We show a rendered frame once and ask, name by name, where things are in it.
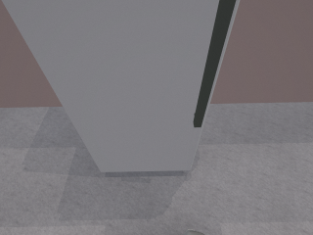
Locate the fridge door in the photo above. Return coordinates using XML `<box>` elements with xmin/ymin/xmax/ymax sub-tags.
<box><xmin>2</xmin><ymin>0</ymin><xmax>239</xmax><ymax>172</ymax></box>

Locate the handle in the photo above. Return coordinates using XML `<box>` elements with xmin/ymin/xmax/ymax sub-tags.
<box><xmin>193</xmin><ymin>0</ymin><xmax>237</xmax><ymax>127</ymax></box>

